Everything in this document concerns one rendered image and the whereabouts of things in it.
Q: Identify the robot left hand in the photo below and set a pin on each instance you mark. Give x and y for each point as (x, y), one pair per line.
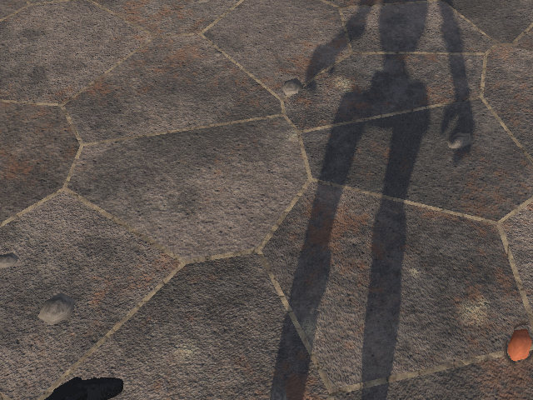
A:
(102, 388)

